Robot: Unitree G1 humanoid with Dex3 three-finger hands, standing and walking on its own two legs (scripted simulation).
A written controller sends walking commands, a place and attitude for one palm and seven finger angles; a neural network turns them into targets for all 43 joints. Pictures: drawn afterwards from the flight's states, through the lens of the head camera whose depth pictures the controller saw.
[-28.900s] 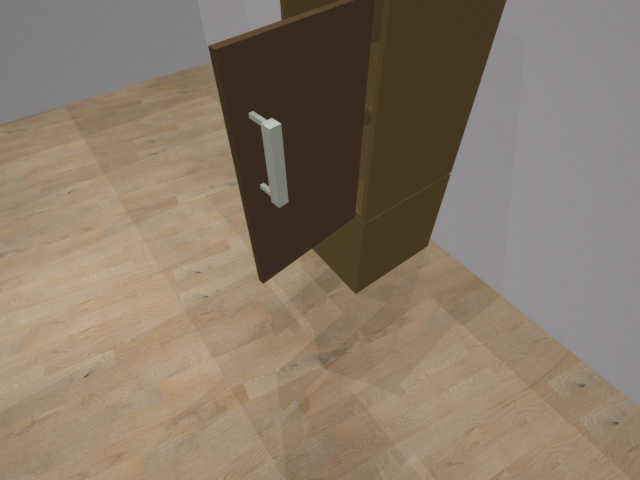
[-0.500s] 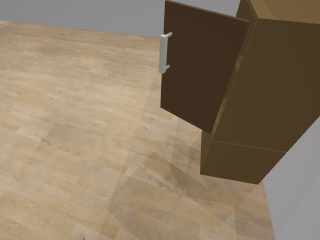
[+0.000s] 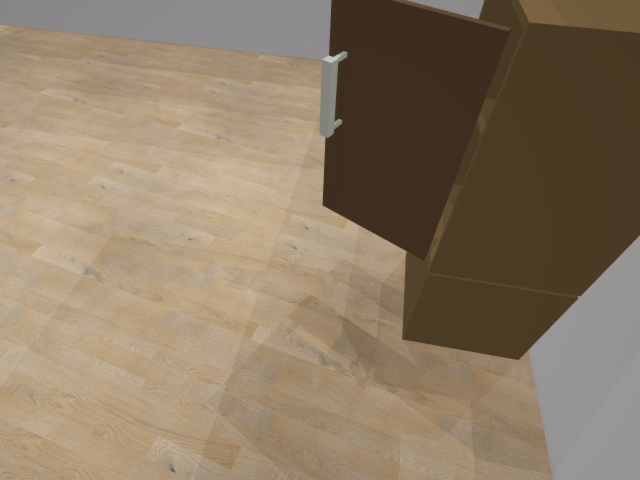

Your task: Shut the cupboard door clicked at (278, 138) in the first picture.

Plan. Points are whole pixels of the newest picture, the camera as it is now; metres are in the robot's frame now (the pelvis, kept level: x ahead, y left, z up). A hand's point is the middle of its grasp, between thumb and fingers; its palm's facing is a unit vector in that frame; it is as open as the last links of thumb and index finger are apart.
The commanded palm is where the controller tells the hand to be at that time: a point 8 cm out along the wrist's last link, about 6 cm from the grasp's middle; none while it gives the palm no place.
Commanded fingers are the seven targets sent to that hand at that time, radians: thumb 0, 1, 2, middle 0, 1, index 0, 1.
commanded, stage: look to check the result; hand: left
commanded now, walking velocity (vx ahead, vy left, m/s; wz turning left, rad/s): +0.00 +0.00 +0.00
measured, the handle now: (334, 95) +0.88 +0.02 +0.04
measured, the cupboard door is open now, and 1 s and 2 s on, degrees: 63 63 63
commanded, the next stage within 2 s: walk to a spot facing it in 0.22 s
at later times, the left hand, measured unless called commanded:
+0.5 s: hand out of the picture +0.03 +0.19 -0.18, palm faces +0.05 -0.97 -0.23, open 7.4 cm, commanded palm none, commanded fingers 0.00 0.90 0.90 -0.20 -0.30 -0.20 -0.30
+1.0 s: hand out of the picture +0.04 +0.22 -0.17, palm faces +0.32 -0.91 -0.26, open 7.4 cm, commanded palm none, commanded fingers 0.00 0.90 0.90 -0.20 -0.30 -0.20 -0.30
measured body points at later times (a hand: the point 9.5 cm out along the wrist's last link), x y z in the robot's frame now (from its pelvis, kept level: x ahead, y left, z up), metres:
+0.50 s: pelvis +0.01 -0.01 +0.00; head +0.02 +0.00 +0.45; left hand +0.03 +0.24 -0.16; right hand +0.04 -0.25 -0.15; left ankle +0.04 +0.09 -0.74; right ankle -0.03 -0.13 -0.74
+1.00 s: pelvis +0.00 -0.01 +0.00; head +0.06 +0.02 +0.44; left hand +0.02 +0.27 -0.15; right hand +0.12 -0.24 -0.15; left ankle +0.02 +0.09 -0.74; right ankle +0.03 -0.17 -0.69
